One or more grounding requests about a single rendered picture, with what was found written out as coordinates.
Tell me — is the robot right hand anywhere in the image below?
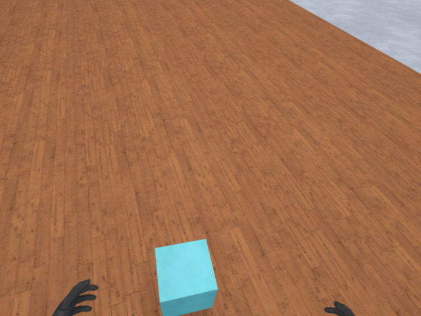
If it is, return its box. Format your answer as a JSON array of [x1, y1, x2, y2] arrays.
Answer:
[[324, 302, 355, 316]]

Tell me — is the carton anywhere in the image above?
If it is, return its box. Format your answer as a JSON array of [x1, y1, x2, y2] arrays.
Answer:
[[155, 239, 218, 316]]

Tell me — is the robot left hand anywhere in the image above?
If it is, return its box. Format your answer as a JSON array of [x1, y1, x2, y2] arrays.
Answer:
[[52, 279, 99, 316]]

